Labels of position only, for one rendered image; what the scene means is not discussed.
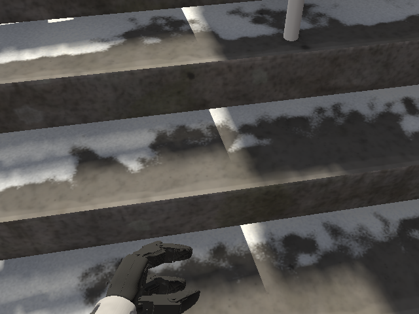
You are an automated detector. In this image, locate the robot left forearm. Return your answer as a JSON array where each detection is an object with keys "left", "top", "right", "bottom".
[{"left": 90, "top": 296, "right": 137, "bottom": 314}]

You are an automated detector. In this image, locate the robot left hand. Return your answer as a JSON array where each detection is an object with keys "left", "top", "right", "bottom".
[{"left": 106, "top": 241, "right": 200, "bottom": 314}]

